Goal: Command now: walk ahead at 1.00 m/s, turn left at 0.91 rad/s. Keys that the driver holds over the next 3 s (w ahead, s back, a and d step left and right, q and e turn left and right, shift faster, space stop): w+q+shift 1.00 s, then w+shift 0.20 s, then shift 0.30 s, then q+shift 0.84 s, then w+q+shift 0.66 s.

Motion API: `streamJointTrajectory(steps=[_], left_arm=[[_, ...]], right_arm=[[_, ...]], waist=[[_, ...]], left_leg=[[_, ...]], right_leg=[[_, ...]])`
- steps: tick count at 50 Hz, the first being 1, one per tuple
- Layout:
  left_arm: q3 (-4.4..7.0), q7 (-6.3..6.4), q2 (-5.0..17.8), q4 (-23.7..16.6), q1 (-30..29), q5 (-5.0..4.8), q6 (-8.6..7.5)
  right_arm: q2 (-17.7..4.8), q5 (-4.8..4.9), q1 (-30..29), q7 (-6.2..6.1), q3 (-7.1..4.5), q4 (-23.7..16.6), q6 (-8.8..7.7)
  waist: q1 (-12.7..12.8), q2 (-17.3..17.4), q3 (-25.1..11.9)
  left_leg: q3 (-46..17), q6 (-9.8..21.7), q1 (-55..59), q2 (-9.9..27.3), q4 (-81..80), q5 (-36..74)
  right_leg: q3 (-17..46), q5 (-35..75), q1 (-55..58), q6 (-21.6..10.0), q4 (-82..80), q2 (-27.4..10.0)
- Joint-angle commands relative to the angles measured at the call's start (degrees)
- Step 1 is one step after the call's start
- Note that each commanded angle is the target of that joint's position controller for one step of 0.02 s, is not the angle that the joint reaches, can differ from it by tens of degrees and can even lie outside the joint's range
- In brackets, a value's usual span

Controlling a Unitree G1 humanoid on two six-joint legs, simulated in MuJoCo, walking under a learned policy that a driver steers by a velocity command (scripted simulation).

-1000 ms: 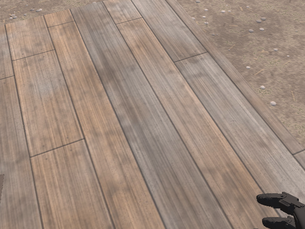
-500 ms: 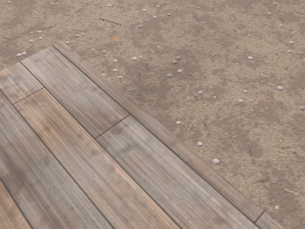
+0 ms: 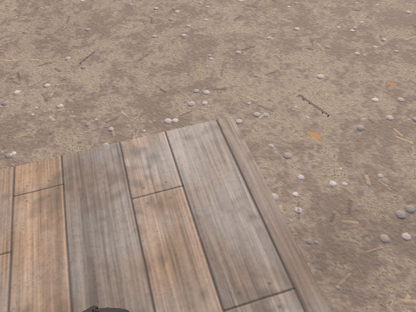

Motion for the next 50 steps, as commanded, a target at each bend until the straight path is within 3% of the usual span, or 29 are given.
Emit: streamJointTrajectory(steps=[1, 3, 5, 8, 10, 11, 12, 13, 14, 15, 16, 18, 19, 20, 24, 28, 31, 33, 34, 35, 36, 37, 39, 40, 41, 43, 45, 47, 50], left_arm=[[1.67, -0.48, 8.49, -5.58, -0.13, 0.18, 1.73], [0.98, -1.15, 6.91, -7.94, -6.82, -1.25, 1.53], [0.83, -1.35, 6.35, -8.55, -8.75, -2.55, 1.34], [1.59, -0.87, 8.69, -9.20, -9.40, -2.80, 0.84], [3.54, 0.20, 13.08, -6.74, -0.63, -2.88, 0.37], [4.79, 0.98, 15.38, -4.26, 10.42, -2.95, 0.06], [6.53, 2.28, 19.31, -1.93, 23.74, -1.77, -0.17], [7.46, 2.32, 23.76, -1.93, 23.62, 1.09, -0.10], [8.11, 1.89, 22.00, -2.41, 17.33, -0.10, 0.63], [6.91, 1.68, 15.73, -3.32, 11.87, -0.76, 0.94], [6.16, 1.31, 12.63, -2.33, 10.63, -1.04, 1.12], [5.36, 1.17, 10.08, 2.01, 15.59, -1.25, 0.83], [5.24, 0.85, 9.53, 3.36, 15.97, -1.85, 0.22], [5.19, 0.36, 8.73, 4.21, 15.96, -2.52, -0.42], [5.46, -0.34, 9.98, 5.53, 13.37, -2.50, -2.06], [5.88, 0.05, 11.98, 8.38, 18.05, -2.32, -2.11], [6.73, 1.34, 16.07, 8.62, 21.06, -2.36, -0.80], [7.72, 2.18, 19.30, 7.42, 18.17, -1.99, 1.20], [7.85, 1.86, 19.47, 5.74, 15.04, -1.76, 1.94], [7.74, 0.87, 17.03, 4.44, 13.32, -1.96, 2.08], [5.79, 0.02, 9.84, -1.12, 18.40, -1.40, 1.18], [5.83, 0.12, 13.42, -4.85, 11.92, -2.28, -0.43], [5.09, 0.18, 13.18, -5.32, 7.27, -2.06, -1.60], [4.85, 0.41, 12.33, -4.09, 7.48, -0.82, -0.68], [4.69, 0.35, 12.38, -3.81, 10.70, -0.05, 0.74], [4.45, 0.16, 11.28, -4.78, 8.46, 0.23, 2.78], [3.46, -0.67, 9.09, -7.99, 0.68, -0.60, 2.82], [2.72, -1.33, 7.50, -9.05, -3.29, -2.03, 2.58], [3.28, -1.17, 9.59, -8.84, -4.83, -2.95, 2.37]], right_arm=[[-8.76, 0.31, -4.70, -0.39, -1.92, -6.30, -3.37], [-8.15, 0.61, -3.40, -0.17, -2.24, -6.22, -3.80], [-9.28, 1.03, -1.85, 0.33, -3.00, -6.35, -3.67], [-10.18, 0.79, -0.33, 0.21, -3.76, -6.58, -3.26], [-12.37, 0.02, -1.76, -0.04, -4.27, -7.24, -3.29], [-13.73, -0.14, -5.04, 0.21, -4.45, -7.90, -3.57], [-9.07, -0.17, -7.36, 0.28, -3.12, -9.59, -4.39], [1.35, 2.28, -1.29, 0.10, -0.43, -12.65, -4.51], [-2.29, 1.47, -2.03, -0.21, 0.35, -13.37, -3.63], [-5.92, -0.11, -7.63, -0.11, -0.36, -12.61, -2.67], [-6.50, -0.91, -10.23, 0.70, -0.58, -12.77, -2.13], [-3.97, -2.09, -14.84, 2.55, -0.12, -14.31, -0.92], [-2.26, -1.72, -13.73, 3.17, 0.46, -15.57, -0.10], [-1.60, -1.64, -15.07, 3.52, 0.87, -16.39, 0.61], [-1.64, -1.41, -21.63, 4.33, 1.82, -20.68, 1.38], [-1.20, -1.36, -29.73, 5.64, 2.77, -22.43, 1.06], [-2.35, -1.22, -27.11, 5.10, 2.42, -20.78, 0.67], [-5.94, -1.06, -11.96, 3.94, 0.62, -16.44, 0.36], [-8.56, -0.94, 1.15, 2.76, -1.12, -12.15, -0.12], [-11.53, 0.80, 2.42, 1.14, -3.42, -10.43, 0.39], [-18.34, -1.17, -5.13, 0.78, -4.11, -13.57, 1.38], [-17.91, -1.52, -0.08, 0.05, -4.71, -15.33, 2.03], [-12.37, -0.65, -2.40, -0.99, -3.60, -11.91, 0.70], [-11.16, -0.55, -5.10, -1.19, -3.09, -11.56, -0.23], [-9.91, -0.51, -6.70, -1.38, -2.39, -12.15, -1.21], [-8.24, -0.04, -6.87, -0.89, -1.62, -11.68, -2.74], [-8.84, -0.14, -8.04, -0.65, -1.92, -11.70, -3.55], [-9.33, 0.07, -7.34, -0.08, -2.40, -11.26, -3.79], [-10.50, 0.65, -3.91, 0.46, -3.10, -10.05, -3.65]], waist=[[4.85, -4.77, 5.74], [1.84, -3.00, 5.76], [-1.10, -0.16, 2.54], [-2.40, 2.23, -0.33], [2.16, 2.09, -6.96], [9.33, 1.06, -12.64], [14.90, -2.95, -19.85], [8.60, -20.83, -25.81], [6.53, -21.47, -23.56], [6.89, -11.62, -13.64], [6.45, -5.32, -8.40], [6.18, -4.63, -2.45], [4.23, -8.14, -2.79], [3.54, -7.53, -1.45], [1.05, -5.79, 2.54], [2.95, -2.96, 7.02], [0.41, -5.87, 2.17], [-8.03, -8.10, -5.87], [-13.26, -7.19, -10.96], [-12.11, 2.67, -11.25], [-1.14, 12.39, -13.40], [-6.86, 4.07, -21.41], [-1.33, -5.20, -3.75], [1.79, -7.53, -0.34], [4.63, -5.81, 0.62], [5.71, -5.14, 2.27], [4.57, -3.52, 4.59], [2.54, -1.13, 3.71], [-0.14, 1.08, 0.84]], left_leg=[[-24.04, 9.28, -13.46, 14.74, -23.30, 2.73], [-19.69, 6.14, -14.03, 11.23, -22.13, 9.92], [-19.69, 3.62, -8.81, 10.88, -20.64, 16.99], [-22.39, 1.05, 2.53, 12.96, -14.82, 25.71], [-23.11, -1.59, 7.48, 13.10, -2.25, 38.44], [-21.43, -2.98, 4.24, 11.44, 10.58, 39.07], [-17.99, -3.65, -4.70, 9.15, 28.48, 26.79], [-11.44, -5.20, -22.88, 3.15, 45.41, -17.25], [-7.96, -4.38, -31.07, 7.95, 51.56, -11.65], [-6.04, -4.56, -32.93, 11.70, 50.79, -5.22], [-5.01, -5.10, -31.67, 13.86, 47.82, -2.12], [-4.89, -5.76, -29.74, 16.84, 45.46, -1.35], [-4.62, -6.21, -30.48, 17.48, 45.17, -0.90], [-4.51, -6.47, -31.74, 18.65, 45.15, -0.12], [-1.76, -7.00, -31.51, 18.90, 37.29, 10.21], [7.34, -3.97, -26.18, 16.01, 19.26, 14.66], [12.85, -0.90, -15.79, 9.48, 13.42, 10.28], [11.18, 1.62, 0.55, 6.36, 12.79, 4.42], [6.52, 4.01, 16.41, 6.22, 8.49, 3.17], [-1.93, 5.57, 28.26, 9.33, 3.50, -0.37], [-31.36, 13.92, 39.29, 24.03, 1.01, 5.97], [-46.29, 19.24, 42.97, 28.30, -10.23, -6.35], [-40.49, 13.62, 22.77, 25.75, -17.39, -4.40], [-33.31, 10.79, 13.87, 21.44, -17.47, 0.89], [-30.60, 11.27, 6.93, 20.28, -17.34, 5.64], [-26.61, 10.85, -3.21, 17.28, -18.95, 6.68], [-22.75, 8.56, -11.29, 13.33, -20.99, 6.50], [-20.55, 5.42, -13.82, 10.93, -20.84, 10.88], [-23.04, 2.69, -4.67, 12.88, -17.05, 20.37]], right_leg=[[-5.27, 4.78, -0.51, 2.60, -15.64, -2.58], [-6.60, 16.50, 4.66, 2.59, -29.13, -1.78], [-7.60, 25.52, 8.74, 1.61, -37.96, 0.90], [-6.17, 24.46, 10.95, 0.38, -46.77, 3.34], [-5.57, 15.55, 21.23, -0.67, -48.31, 6.22], [-5.83, 12.12, 33.27, -1.34, -48.19, 5.24], [2.54, -3.37, 47.81, -3.03, -46.90, -4.15], [32.86, -21.64, 60.28, -7.41, -57.03, -22.25], [46.43, -33.14, 55.29, -10.12, -64.18, -22.93], [34.93, -30.09, 46.45, -9.23, -63.79, -19.17], [23.83, -17.68, 39.71, -8.26, -62.67, -16.24], [8.31, 0.50, 32.30, -5.41, -63.40, -10.96], [7.15, 1.70, 31.43, -5.65, -64.19, -11.74], [4.37, 5.10, 30.04, -5.45, -65.58, -11.54], [-10.23, 19.02, 24.88, -4.60, -70.15, -9.70], [-20.93, 36.49, 28.43, -2.17, -71.74, -6.39], [-23.61, 75.82, 36.07, -0.76, -60.75, -7.55], [-22.20, 86.80, 34.75, -1.60, -40.37, -10.43], [-20.78, 78.77, 26.36, -2.72, -23.16, -10.78], [-21.00, 30.91, 11.23, -1.64, -1.21, -1.12], [-15.68, -9.65, -12.25, 1.10, 18.93, 5.53], [-3.36, -5.87, -19.25, 0.99, 21.24, 5.70], [-1.92, -1.10, -17.79, 0.35, 6.00, -0.21], [-2.48, -2.30, -12.59, 0.66, 2.02, -1.58], [-2.28, -3.46, -8.13, 1.65, -1.57, -2.29], [-3.19, -5.72, -3.66, 3.24, -10.24, -3.55], [-5.19, 4.98, 1.82, 3.53, -22.49, -3.29], [-6.19, 19.14, 10.12, 2.67, -33.71, -0.97], [-6.14, 23.58, 14.76, 1.10, -42.02, 1.98]])
Next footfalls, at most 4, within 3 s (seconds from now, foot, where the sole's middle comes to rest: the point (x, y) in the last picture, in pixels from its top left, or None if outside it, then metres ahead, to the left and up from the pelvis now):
0.24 right None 0.45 -0.19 -0.76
0.70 left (171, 247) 0.74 0.16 -0.76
1.08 right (132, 163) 1.14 0.33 -0.76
1.48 left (30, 177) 1.09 0.74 -0.76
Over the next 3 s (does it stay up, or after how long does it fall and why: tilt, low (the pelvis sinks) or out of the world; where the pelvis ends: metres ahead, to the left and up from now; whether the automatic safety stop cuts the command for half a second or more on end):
stays up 1.00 0.89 0.02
